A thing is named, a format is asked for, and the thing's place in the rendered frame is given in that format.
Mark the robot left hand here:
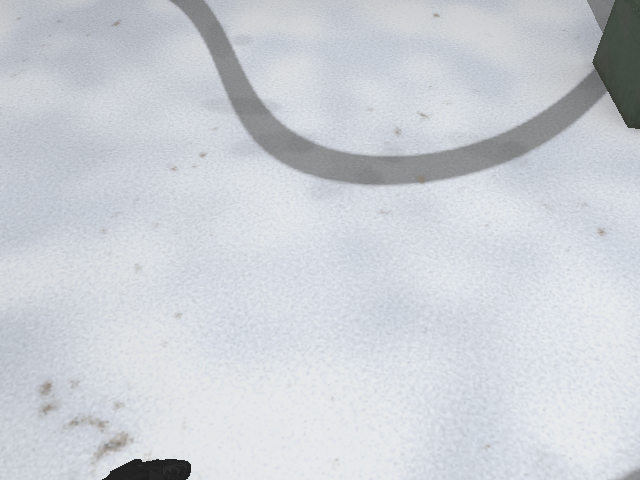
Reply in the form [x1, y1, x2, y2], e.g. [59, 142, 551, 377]
[102, 459, 191, 480]

